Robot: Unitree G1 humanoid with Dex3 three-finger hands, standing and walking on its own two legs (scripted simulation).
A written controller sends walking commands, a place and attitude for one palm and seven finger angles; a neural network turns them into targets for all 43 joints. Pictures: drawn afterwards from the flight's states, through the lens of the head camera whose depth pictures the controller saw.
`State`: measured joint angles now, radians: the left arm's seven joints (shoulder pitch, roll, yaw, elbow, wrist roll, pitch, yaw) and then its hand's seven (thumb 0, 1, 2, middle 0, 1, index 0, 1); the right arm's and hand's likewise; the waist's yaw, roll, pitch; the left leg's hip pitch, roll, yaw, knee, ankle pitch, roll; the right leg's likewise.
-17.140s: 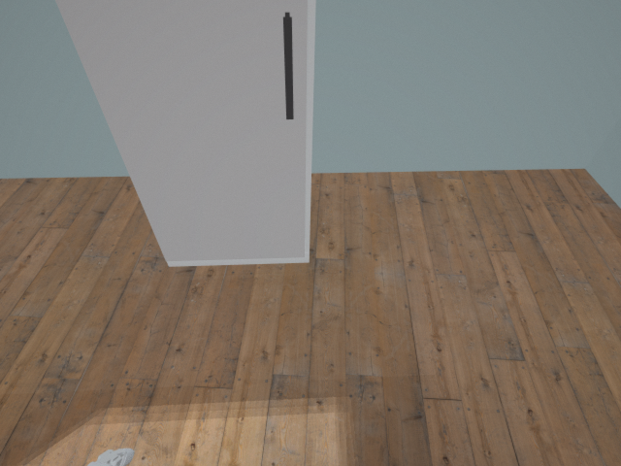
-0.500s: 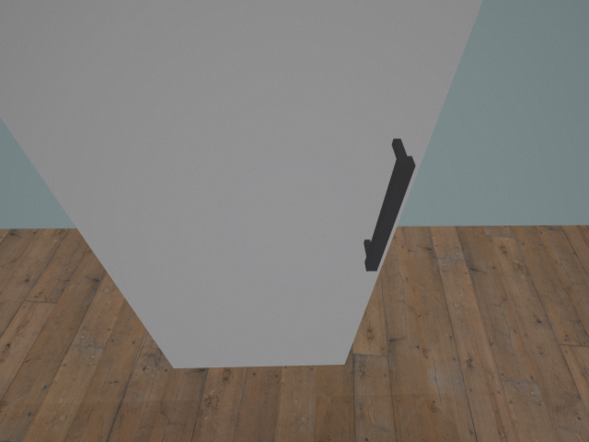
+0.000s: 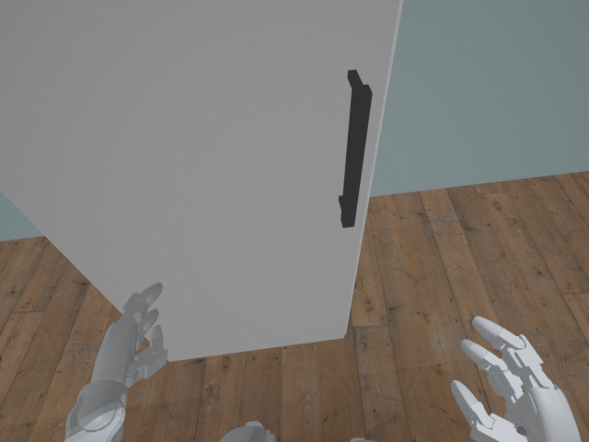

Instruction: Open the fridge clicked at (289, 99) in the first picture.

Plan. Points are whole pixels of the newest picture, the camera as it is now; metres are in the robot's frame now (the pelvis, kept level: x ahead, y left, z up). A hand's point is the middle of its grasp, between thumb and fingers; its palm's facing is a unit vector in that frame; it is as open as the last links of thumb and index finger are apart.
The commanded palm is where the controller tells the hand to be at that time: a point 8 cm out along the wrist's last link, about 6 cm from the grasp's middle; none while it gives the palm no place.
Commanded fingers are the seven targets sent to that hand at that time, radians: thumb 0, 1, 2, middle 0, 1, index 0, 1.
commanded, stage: raise the hand to about handle height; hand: right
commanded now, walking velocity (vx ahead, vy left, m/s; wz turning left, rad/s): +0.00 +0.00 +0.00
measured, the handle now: (350, 159) +0.46 -0.07 +0.14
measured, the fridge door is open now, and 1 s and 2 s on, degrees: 0 0 0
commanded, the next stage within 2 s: move the hooked fingers beside the handle in 1.58 s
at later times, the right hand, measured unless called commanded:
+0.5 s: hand (522, 327) +0.24 -0.24 +0.09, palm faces -0.03 +0.99 -0.11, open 12.2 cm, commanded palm +0.20 -0.29 +0.10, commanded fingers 0.00 0.31 -0.38 0.29 1.08 0.29 1.08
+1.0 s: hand (573, 264) +0.28 -0.28 +0.16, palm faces -0.03 +0.99 -0.10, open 13.9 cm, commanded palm +0.25 -0.33 +0.16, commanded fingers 0.00 0.50 -0.30 0.30 1.20 0.30 1.20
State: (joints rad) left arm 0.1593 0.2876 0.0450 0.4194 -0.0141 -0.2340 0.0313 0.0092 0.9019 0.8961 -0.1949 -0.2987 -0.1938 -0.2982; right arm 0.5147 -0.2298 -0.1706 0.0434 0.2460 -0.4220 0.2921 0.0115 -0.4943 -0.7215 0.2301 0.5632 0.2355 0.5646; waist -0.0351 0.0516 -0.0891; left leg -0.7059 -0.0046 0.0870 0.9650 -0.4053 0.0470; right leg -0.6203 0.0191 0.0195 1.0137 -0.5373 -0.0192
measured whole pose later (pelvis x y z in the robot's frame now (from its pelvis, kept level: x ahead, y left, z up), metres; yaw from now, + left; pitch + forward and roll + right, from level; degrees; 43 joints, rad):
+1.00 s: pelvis +0.02 -0.01 +0.04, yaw +0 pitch +3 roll +2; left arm 0.25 0.27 -0.09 0.57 -0.05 -0.27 0.10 0.01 0.90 0.90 -0.20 -0.30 -0.20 -0.30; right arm 0.04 -0.44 -0.41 0.18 0.35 -0.08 0.52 -0.01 0.49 -0.30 0.30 1.19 0.30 1.19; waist -0.03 -0.04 -0.04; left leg -0.42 -0.01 0.08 0.68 -0.30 0.02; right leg -0.35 0.02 0.02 0.74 -0.43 -0.04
